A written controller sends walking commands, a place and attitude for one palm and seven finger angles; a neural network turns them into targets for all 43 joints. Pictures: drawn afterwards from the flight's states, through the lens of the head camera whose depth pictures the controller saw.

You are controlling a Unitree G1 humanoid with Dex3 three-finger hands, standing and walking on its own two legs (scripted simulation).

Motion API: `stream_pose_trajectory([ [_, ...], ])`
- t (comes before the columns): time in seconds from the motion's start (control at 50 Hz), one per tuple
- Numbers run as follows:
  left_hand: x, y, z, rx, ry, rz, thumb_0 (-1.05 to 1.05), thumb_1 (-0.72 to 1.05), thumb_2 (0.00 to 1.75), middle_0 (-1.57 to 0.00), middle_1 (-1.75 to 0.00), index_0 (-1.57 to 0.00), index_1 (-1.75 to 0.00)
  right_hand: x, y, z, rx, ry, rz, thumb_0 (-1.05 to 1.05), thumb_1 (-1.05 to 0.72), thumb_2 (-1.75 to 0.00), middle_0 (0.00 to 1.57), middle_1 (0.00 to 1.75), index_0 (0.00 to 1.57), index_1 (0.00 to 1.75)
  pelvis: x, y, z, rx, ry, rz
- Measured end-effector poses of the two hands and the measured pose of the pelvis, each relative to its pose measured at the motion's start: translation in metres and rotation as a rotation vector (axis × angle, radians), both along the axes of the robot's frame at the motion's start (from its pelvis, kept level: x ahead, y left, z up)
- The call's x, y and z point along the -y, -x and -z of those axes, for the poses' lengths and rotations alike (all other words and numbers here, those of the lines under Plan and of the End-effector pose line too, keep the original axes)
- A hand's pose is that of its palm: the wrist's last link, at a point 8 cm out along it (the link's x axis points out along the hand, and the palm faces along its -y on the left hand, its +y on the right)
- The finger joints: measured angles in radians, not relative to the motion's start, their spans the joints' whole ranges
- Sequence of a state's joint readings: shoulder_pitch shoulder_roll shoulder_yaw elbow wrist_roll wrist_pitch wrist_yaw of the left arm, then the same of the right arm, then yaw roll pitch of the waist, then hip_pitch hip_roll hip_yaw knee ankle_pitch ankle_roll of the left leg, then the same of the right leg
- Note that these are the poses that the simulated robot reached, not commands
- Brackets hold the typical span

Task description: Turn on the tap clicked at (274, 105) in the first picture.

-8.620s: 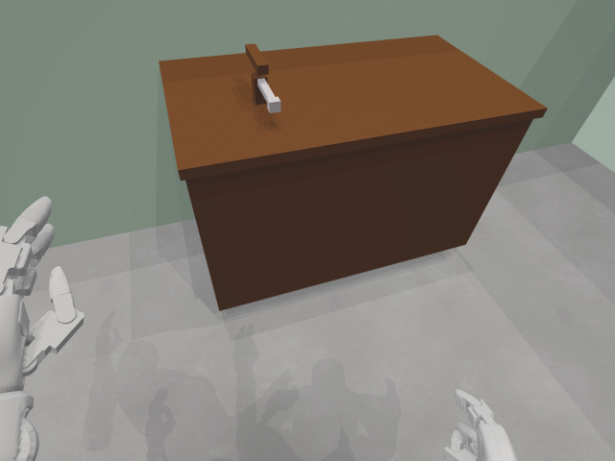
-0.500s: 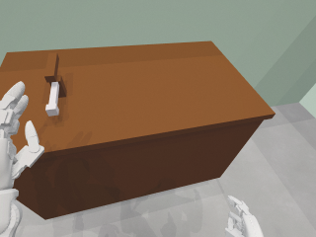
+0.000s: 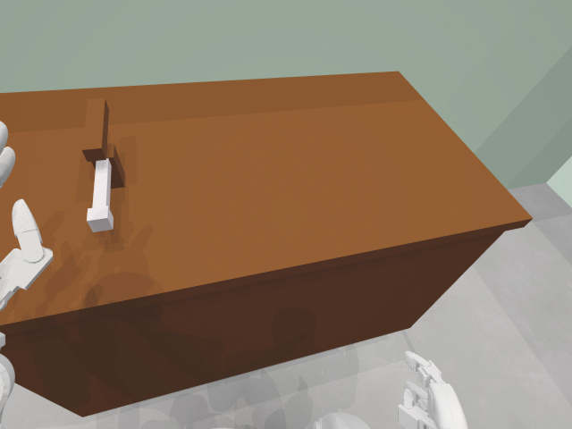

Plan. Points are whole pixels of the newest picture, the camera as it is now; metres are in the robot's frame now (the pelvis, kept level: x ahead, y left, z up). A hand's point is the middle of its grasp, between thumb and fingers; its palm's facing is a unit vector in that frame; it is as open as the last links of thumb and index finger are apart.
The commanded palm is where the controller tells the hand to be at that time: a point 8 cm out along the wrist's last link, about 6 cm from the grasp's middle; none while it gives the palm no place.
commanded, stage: shuffle to correct the standing spot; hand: left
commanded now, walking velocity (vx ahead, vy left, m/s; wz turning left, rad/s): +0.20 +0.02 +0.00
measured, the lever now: (100, 219) +0.37 +0.32 +0.04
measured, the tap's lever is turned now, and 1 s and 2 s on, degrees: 0 0 0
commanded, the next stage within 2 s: come to a stop and stand still in 0.08 s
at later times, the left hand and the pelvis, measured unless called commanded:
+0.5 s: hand (100, 212) +0.27 +0.23 +0.19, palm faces +0.39 -0.86 -0.33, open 7.4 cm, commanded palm +0.22 +0.27 +0.19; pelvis +0.05 +0.00 +0.01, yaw -2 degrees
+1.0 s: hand (52, 198) +0.29 +0.29 +0.19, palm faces +0.37 -0.85 -0.37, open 7.4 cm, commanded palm +0.23 +0.32 +0.19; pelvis +0.06 +0.05 +0.02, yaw -2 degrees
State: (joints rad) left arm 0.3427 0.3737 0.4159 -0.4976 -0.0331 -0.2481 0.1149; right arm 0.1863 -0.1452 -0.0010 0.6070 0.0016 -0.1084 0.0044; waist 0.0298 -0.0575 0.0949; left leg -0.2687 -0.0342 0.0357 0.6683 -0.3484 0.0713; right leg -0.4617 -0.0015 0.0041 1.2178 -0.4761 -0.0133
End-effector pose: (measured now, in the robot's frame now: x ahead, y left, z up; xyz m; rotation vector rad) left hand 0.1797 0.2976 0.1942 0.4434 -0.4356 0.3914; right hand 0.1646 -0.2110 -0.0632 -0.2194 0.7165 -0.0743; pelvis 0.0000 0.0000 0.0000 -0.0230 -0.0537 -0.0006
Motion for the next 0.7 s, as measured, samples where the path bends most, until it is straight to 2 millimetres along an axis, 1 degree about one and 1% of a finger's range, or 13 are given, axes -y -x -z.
stream_pose_trajectory([
  [0.06, 0.004, -0.015, -0.010, -0.014, 0.006, 0.029, 0.01, 0.89, 0.90, -0.21, -0.31, -0.20, -0.31, -0.013, 0.002, -0.006, -0.004, -0.039, -0.002, 0.01, -0.90, -0.90, 0.20, 0.30, 0.20, 0.30, -0.003, -0.006, -0.011, -0.017, 0.005, -0.002],
  [0.14, 0.017, -0.026, -0.017, -0.065, -0.030, 0.091, 0.01, 0.89, 0.90, -0.21, -0.30, -0.20, -0.31, -0.015, 0.003, -0.009, -0.011, -0.059, 0.014, 0.01, -0.90, -0.90, 0.20, 0.30, 0.20, 0.30, -0.006, -0.017, -0.018, -0.040, 0.004, 0.012],
  [0.2, 0.020, -0.031, -0.015, -0.134, -0.078, 0.100, 0.01, 0.89, 0.90, -0.21, -0.31, -0.20, -0.31, -0.008, 0.001, -0.004, -0.023, -0.056, 0.041, 0.01, -0.90, -0.90, 0.20, 0.30, 0.21, 0.30, -0.005, -0.027, -0.017, -0.051, -0.005, 0.024],
  [0.26, 0.017, -0.039, -0.012, -0.177, -0.124, 0.064, 0.01, 0.89, 0.90, -0.21, -0.31, -0.21, -0.31, 0.003, -0.006, 0.005, -0.039, -0.043, 0.058, 0.01, -0.90, -0.90, 0.20, 0.30, 0.21, 0.30, -0.001, -0.038, -0.012, -0.056, -0.015, 0.022],
  [0.3, 0.014, -0.043, -0.009, -0.167, -0.134, 0.029, 0.01, 0.89, 0.90, -0.21, -0.31, -0.21, -0.31, 0.013, -0.013, 0.014, -0.047, -0.028, 0.054, 0.01, -0.90, -0.90, 0.20, 0.30, 0.20, 0.30, 0.003, -0.043, -0.004, -0.056, -0.007, 0.015],
  [0.34, 0.013, -0.047, -0.007, -0.141, -0.093, 0.008, 0.01, 0.89, 0.90, -0.21, -0.31, -0.21, -0.31, 0.021, -0.021, 0.017, -0.062, -0.011, 0.046, 0.01, -0.90, -0.90, 0.20, 0.30, 0.20, 0.30, 0.005, -0.043, -0.003, -0.045, 0.011, 0.008],
  [0.38, 0.014, -0.050, -0.005, -0.112, -0.036, -0.002, 0.01, 0.89, 0.90, -0.21, -0.31, -0.21, -0.31, 0.027, -0.027, 0.012, -0.060, 0.001, 0.040, 0.02, -0.90, -0.90, 0.20, 0.30, 0.20, 0.30, 0.006, -0.044, -0.006, -0.033, 0.000, 0.012],
  [0.42, 0.017, -0.051, -0.003, -0.097, 0.008, -0.004, 0.01, 0.89, 0.90, -0.21, -0.31, -0.21, -0.31, 0.032, -0.034, 0.002, -0.039, 0.016, 0.041, 0.02, -0.90, -0.90, 0.20, 0.30, 0.20, 0.30, 0.006, -0.045, -0.009, -0.025, -0.022, 0.028],
  [0.48, 0.024, -0.053, -0.003, -0.088, 0.038, 0.022, 0.01, 0.89, 0.90, -0.21, -0.31, -0.21, -0.31, 0.034, -0.043, -0.012, 0.010, 0.047, 0.045, 0.02, -0.90, -0.90, 0.20, 0.30, 0.20, 0.30, 0.003, -0.048, -0.013, -0.016, -0.039, 0.032],
  [0.54, 0.024, -0.055, -0.006, -0.069, 0.032, 0.059, 0.01, 0.89, 0.90, -0.21, -0.31, -0.21, -0.31, 0.031, -0.052, -0.019, 0.060, 0.071, 0.055, 0.02, -0.90, -0.90, 0.20, 0.30, 0.20, 0.30, -0.005, -0.051, -0.011, -0.002, -0.034, 0.028],
  [0.58, 0.019, -0.055, -0.010, -0.048, 0.011, 0.076, 0.01, 0.89, 0.90, -0.21, -0.31, -0.21, -0.31, 0.026, -0.057, -0.019, 0.086, 0.078, 0.069, 0.01, -0.90, -0.90, 0.20, 0.30, 0.20, 0.30, -0.013, -0.054, -0.007, 0.004, -0.019, 0.027],
  [0.64, 0.002, -0.056, -0.014, -0.047, -0.016, 0.061, 0.01, 0.89, 0.90, -0.22, -0.31, -0.21, -0.31, 0.011, -0.059, -0.020, 0.083, 0.058, 0.088, 0.01, -0.90, -0.90, 0.20, 0.30, 0.20, 0.30, -0.021, -0.056, -0.009, 0.007, -0.025, 0.040],
  [0.7, -0.017, -0.058, -0.013, -0.071, -0.022, 0.022, 0.01, 0.89, 0.90, -0.21, -0.31, -0.21, -0.31, -0.007, -0.059, -0.020, 0.078, 0.031, 0.073, 0.01, -0.90, -0.90, 0.20, 0.30, 0.20, 0.30, -0.028, -0.057, -0.012, -0.003, -0.016, 0.042],
])
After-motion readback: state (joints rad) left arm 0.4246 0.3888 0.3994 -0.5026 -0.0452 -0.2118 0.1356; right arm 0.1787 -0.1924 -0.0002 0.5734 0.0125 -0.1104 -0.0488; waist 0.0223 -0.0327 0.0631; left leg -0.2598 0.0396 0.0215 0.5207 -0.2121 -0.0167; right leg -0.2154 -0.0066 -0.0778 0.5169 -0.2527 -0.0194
